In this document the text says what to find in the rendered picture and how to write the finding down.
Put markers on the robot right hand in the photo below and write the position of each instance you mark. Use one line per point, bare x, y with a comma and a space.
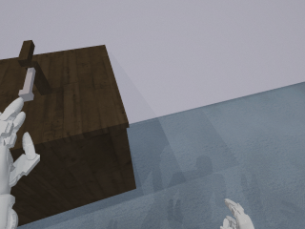
241, 221

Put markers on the robot left hand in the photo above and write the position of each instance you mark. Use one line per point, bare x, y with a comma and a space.
10, 122

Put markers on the robot left forearm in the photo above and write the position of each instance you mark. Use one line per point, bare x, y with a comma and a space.
8, 217

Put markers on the counter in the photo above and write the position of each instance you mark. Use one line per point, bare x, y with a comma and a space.
78, 125

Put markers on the tap lever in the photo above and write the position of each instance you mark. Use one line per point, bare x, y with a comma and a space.
26, 93

